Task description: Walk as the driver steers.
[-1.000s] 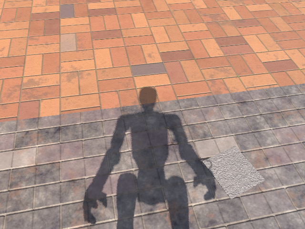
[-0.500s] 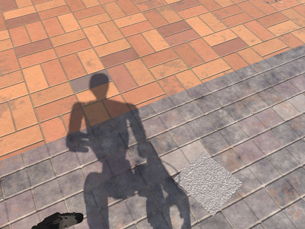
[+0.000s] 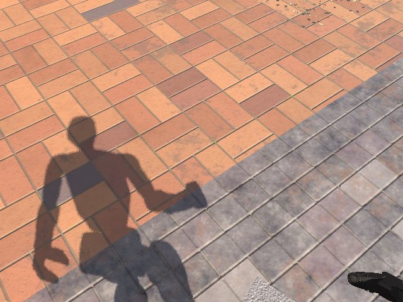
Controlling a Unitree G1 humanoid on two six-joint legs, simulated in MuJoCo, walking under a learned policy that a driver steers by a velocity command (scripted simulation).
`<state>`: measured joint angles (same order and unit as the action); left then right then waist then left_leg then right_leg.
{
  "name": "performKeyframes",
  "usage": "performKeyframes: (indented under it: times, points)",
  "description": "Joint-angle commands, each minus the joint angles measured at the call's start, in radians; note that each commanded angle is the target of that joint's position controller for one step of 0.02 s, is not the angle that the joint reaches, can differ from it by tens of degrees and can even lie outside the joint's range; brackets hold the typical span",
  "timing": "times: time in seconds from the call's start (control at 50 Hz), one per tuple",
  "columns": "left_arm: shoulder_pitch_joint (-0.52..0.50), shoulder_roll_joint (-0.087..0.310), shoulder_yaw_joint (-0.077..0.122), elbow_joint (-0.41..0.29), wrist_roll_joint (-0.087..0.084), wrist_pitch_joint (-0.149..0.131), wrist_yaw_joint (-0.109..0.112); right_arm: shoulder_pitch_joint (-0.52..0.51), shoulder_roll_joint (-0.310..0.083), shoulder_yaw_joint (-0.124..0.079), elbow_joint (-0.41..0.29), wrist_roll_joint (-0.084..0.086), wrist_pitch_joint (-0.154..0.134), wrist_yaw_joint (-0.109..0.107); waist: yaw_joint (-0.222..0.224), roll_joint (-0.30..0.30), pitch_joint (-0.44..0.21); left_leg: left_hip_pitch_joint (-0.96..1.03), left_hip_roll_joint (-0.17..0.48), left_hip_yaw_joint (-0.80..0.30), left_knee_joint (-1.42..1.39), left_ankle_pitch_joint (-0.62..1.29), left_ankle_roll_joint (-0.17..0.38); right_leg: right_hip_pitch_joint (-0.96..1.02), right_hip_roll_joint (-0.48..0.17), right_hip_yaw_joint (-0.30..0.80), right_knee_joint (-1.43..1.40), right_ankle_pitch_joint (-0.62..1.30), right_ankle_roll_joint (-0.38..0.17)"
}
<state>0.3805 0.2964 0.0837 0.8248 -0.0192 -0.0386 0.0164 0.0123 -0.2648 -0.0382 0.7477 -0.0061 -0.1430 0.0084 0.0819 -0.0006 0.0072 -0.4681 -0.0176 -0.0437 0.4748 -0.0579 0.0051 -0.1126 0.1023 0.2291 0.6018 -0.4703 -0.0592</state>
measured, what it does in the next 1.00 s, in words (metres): walks ahead, turning right: right foot, then left foot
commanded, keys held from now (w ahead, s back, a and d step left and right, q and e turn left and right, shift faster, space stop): w+e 0.42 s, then e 0.04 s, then no key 0.24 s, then q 0.30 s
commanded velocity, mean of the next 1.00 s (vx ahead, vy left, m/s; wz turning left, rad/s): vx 0.32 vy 0.00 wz -0.32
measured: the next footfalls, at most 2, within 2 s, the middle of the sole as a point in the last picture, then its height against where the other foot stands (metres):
right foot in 0.50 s outside the picture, level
left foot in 0.98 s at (225, 290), level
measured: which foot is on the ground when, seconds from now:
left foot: down 0.00-0.48, up 0.50-0.96, down 0.98-1.00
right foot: down 0.00-0.00, up 0.02-0.48, down 0.50-1.00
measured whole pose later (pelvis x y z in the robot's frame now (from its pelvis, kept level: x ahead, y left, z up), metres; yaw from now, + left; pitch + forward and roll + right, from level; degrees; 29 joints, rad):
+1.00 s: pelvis +0.41 -0.09 +0.01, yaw -16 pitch +2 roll -2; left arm 0.14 0.26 0.05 0.77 0.00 0.01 0.03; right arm 0.19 -0.28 -0.05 0.77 0.01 0.00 0.01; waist -0.02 0.01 0.00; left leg -0.35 0.04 0.01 0.57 -0.23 0.01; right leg -0.22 0.03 -0.10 0.50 -0.31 -0.04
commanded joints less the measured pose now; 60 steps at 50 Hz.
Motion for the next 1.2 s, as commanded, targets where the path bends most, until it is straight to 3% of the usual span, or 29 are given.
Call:
performKeyframes:
  times: [0.02, 0.04, 0.06, 0.08, 0.12, 0.22, 0.32, 0.4, 0.44, 0.48, 0.5, 0.52, 0.54, 0.56, 0.6, 0.68, 0.76, 0.82, 0.88, 0.96, 0.98, 1.0, 1.02, 1.04, 1.06, 1.08, 1.1, 1.14, 1.2]
  points:
    - [0.093, 0.022, -0.022, -0.120, -0.019, -0.027, -0.005, 0.378, -0.273, -0.089, 0.028, 0.000, 0.005, -0.005, -0.139, 0.352, -0.390, 0.879, 0.470, -0.758, -0.143, -0.370, 0.272, -0.609, -0.020, -0.063, 0.618, -0.134, 0.020]
    - [0.039, 0.128, 0.002, -0.107, -0.028, -0.024, -0.003, 0.320, -0.173, -0.063, -0.002, 0.010, 0.011, -0.005, -0.160, 0.204, -0.251, 0.773, 0.435, -0.674, -0.176, -0.499, 0.229, -0.690, -0.088, -0.038, 0.710, -0.065, 0.026]
    - [-0.050, 0.149, 0.010, -0.123, -0.020, -0.017, -0.002, 0.269, -0.135, -0.052, -0.014, 0.007, 0.022, -0.009, -0.166, 0.119, -0.138, 0.641, 0.389, -0.509, -0.184, -0.419, 0.185, -0.697, -0.124, -0.079, 0.721, 0.021, 0.032]
    - [-0.092, 0.134, 0.011, -0.137, -0.008, -0.014, -0.002, 0.221, -0.117, -0.044, -0.013, 0.000, 0.028, -0.009, -0.147, 0.076, -0.058, 0.513, 0.341, -0.390, -0.212, -0.289, 0.171, -0.669, -0.154, -0.093, 0.680, 0.086, 0.038]
    - [-0.094, 0.094, 0.014, -0.149, -0.008, -0.004, -0.010, 0.185, -0.094, -0.036, -0.003, -0.010, 0.028, -0.010, -0.105, 0.112, -0.003, 0.378, 0.283, -0.236, -0.265, -0.153, 0.154, -0.595, -0.204, -0.104, 0.608, 0.148, 0.038]
    - [-0.148, 0.039, 0.001, -0.201, -0.004, 0.013, -0.018, 0.200, -0.138, -0.057, 0.028, 0.000, 0.017, -0.008, -0.098, 0.075, 0.013, 0.365, 0.286, -0.045, -0.331, 0.061, 0.193, -0.631, -0.229, -0.130, 0.451, 0.274, 0.064]
    - [-0.290, 0.015, -0.013, -0.248, -0.003, -0.002, -0.049, 0.230, -0.174, -0.066, 0.045, 0.008, 0.035, -0.016, -0.147, 0.058, 0.041, 0.402, 0.257, 0.125, -0.329, 0.129, 0.155, -0.570, -0.207, -0.210, 0.164, 0.497, 0.050]
    - [-0.375, 0.027, -0.011, -0.298, -0.007, 0.000, -0.071, 0.280, -0.211, -0.078, 0.067, 0.027, 0.058, -0.017, -0.159, 0.061, 0.069, 0.513, 0.300, 0.174, -0.283, 0.215, 0.130, -0.561, -0.183, -0.256, 0.055, 0.425, 0.010]
    - [-0.343, 0.060, 0.006, -0.306, 0.001, 0.004, -0.076, 0.266, -0.241, -0.087, 0.062, 0.034, 0.073, -0.023, -0.117, 0.088, 0.039, 0.550, 0.299, 0.214, -0.155, 0.553, 0.107, -0.468, -0.123, -0.309, 0.027, 0.323, -0.028]
    - [-0.099, 0.138, 0.051, -0.248, 0.010, 0.004, -0.067, 0.254, -0.238, -0.083, 0.053, 0.041, 0.088, -0.033, 0.021, 0.078, -0.099, 0.466, 0.247, 0.252, 0.193, 0.746, 0.058, -0.118, -0.033, -0.337, -0.078, 0.415, -0.084]
    - [0.024, 0.207, 0.075, -0.222, 0.014, 0.012, -0.044, 0.277, -0.192, -0.063, 0.035, 0.015, 0.080, -0.032, 0.069, -0.030, -0.194, 0.216, 0.196, 0.249, 0.489, 0.387, 0.002, 0.194, -0.147, -0.167, -0.076, 0.673, -0.138]
    - [-0.041, 0.311, 0.071, -0.252, 0.036, 0.004, -0.033, 0.391, -0.058, -0.015, -0.017, -0.025, 0.057, -0.013, -0.073, -0.291, -0.339, -0.189, 0.009, 0.159, 0.868, -0.616, -0.060, 0.516, -0.474, 0.363, -0.079, 0.973, -0.349]
    - [-0.001, 0.233, 0.053, -0.278, 0.032, 0.002, -0.036, 0.343, -0.171, -0.031, 0.016, 0.007, 0.038, -0.001, 0.025, -0.134, -0.516, -0.179, 0.026, -0.044, 0.964, -0.618, -0.054, 0.511, -0.510, 0.433, -0.142, 0.986, -0.386]
    - [-0.051, 0.180, 0.034, -0.260, 0.030, -0.003, -0.042, 0.256, -0.192, -0.039, -0.006, 0.042, 0.039, 0.001, 0.018, -0.096, -0.371, -0.237, 0.073, -0.034, 0.943, -0.534, -0.046, 0.410, -0.465, 0.246, -0.143, 1.060, -0.341]
    - [-0.152, 0.115, 0.015, -0.245, 0.006, -0.006, -0.039, 0.218, -0.171, -0.035, 0.004, 0.013, 0.051, -0.019, -0.047, -0.011, -0.172, -0.211, 0.136, -0.006, 0.780, -0.412, -0.049, 0.130, -0.362, 0.074, -0.191, 0.949, -0.243]
    - [-0.232, 0.120, 0.011, -0.229, 0.032, -0.019, -0.034, 0.296, -0.131, -0.033, 0.024, 0.004, 0.103, -0.035, -0.133, -0.049, -0.140, -0.013, 0.126, 0.008, 0.643, -0.296, -0.077, -0.134, -0.313, -0.061, -0.286, 1.019, -0.238]
    - [-0.261, 0.071, -0.008, -0.179, 0.039, -0.019, -0.019, 0.253, -0.079, -0.015, 0.032, 0.002, 0.112, -0.033, -0.123, -0.083, -0.145, 0.061, 0.135, 0.006, 0.370, -0.104, -0.082, -0.137, -0.268, -0.182, -0.304, 0.930, -0.187]
    - [-0.237, 0.086, -0.008, -0.133, 0.055, -0.014, -0.015, 0.189, -0.100, -0.019, 0.018, 0.015, 0.117, -0.024, -0.087, -0.088, -0.114, 0.093, 0.123, 0.005, 0.263, -0.045, -0.071, -0.117, -0.293, -0.184, -0.326, 0.805, -0.179]
    - [-0.219, 0.132, 0.008, -0.102, 0.040, 0.008, -0.007, 0.132, -0.142, -0.036, -0.025, 0.015, 0.126, -0.019, -0.066, -0.096, -0.064, 0.017, 0.103, 0.017, 0.243, -0.188, -0.048, -0.043, -0.349, -0.141, -0.293, 0.711, -0.185]
    - [-0.220, 0.137, 0.016, -0.095, 0.008, 0.046, 0.022, 0.150, -0.117, -0.039, -0.047, 0.016, 0.133, 0.001, -0.083, -0.086, -0.043, 0.034, 0.071, 0.066, 0.099, -0.196, -0.001, 0.028, -0.375, -0.123, -0.183, 0.688, -0.149]
    - [-0.198, 0.132, 0.017, -0.087, 0.003, 0.051, 0.028, 0.167, -0.128, -0.044, -0.047, 0.012, 0.130, 0.004, -0.093, -0.063, -0.049, 0.098, 0.067, 0.051, 0.005, -0.046, 0.022, 0.015, -0.343, -0.151, -0.130, 0.661, -0.105]
    - [-0.182, 0.112, 0.016, -0.095, 0.015, 0.045, 0.032, 0.193, -0.186, -0.061, -0.048, 0.006, 0.128, -0.001, -0.081, 0.036, -0.087, 0.197, 0.125, -0.054, -0.023, 0.258, 0.063, -0.036, -0.262, -0.225, 0.001, 0.568, -0.041]
    - [-0.192, 0.078, 0.009, -0.132, 0.042, 0.034, 0.031, 0.207, -0.281, -0.087, -0.055, 0.003, 0.128, -0.009, -0.048, 0.242, -0.112, 0.344, 0.283, -0.297, -0.024, 0.563, 0.203, -0.252, -0.100, -0.334, 0.192, 0.299, 0.056]
    - [-0.308, 0.073, 0.003, -0.156, 0.052, 0.032, 0.030, 0.302, -0.231, -0.079, -0.044, -0.004, 0.130, -0.012, -0.158, 0.287, -0.147, 0.463, 0.387, -0.458, -0.087, 0.642, 0.340, -0.449, -0.013, -0.256, 0.395, -0.178, 0.092]
    - [-0.299, 0.081, 0.007, -0.156, 0.034, 0.032, 0.021, 0.316, -0.215, -0.070, -0.046, -0.012, 0.120, -0.013, -0.152, 0.195, -0.185, 0.485, 0.378, -0.432, -0.092, 0.582, 0.340, -0.494, -0.043, -0.164, 0.531, -0.215, 0.090]
    - [-0.288, 0.075, 0.010, -0.143, 0.016, 0.038, 0.019, 0.260, -0.211, -0.074, -0.059, -0.006, 0.114, -0.017, -0.123, 0.130, -0.168, 0.474, 0.327, -0.363, -0.073, 0.534, 0.294, -0.523, -0.066, -0.145, 0.577, -0.155, 0.092]
    - [-0.278, 0.082, 0.013, -0.135, 0.015, 0.044, 0.021, 0.211, -0.204, -0.074, -0.072, 0.011, 0.116, -0.021, -0.103, 0.089, -0.136, 0.438, 0.291, -0.311, -0.075, 0.489, 0.254, -0.542, -0.082, -0.145, 0.542, -0.092, 0.100]
    - [-0.287, 0.077, 0.015, -0.136, 0.019, 0.049, 0.029, 0.161, -0.192, -0.072, -0.088, 0.022, 0.133, -0.033, -0.079, 0.106, -0.128, 0.372, 0.236, -0.266, -0.088, 0.430, 0.218, -0.479, -0.087, -0.157, 0.441, -0.005, 0.122]
    - [-0.282, 0.053, 0.008, -0.131, 0.011, 0.043, 0.026, 0.174, -0.210, -0.084, -0.098, 0.018, 0.154, -0.044, -0.086, 0.138, -0.151, 0.359, 0.209, -0.261, -0.084, 0.398, 0.213, -0.407, -0.064, -0.167, 0.290, 0.057, 0.144]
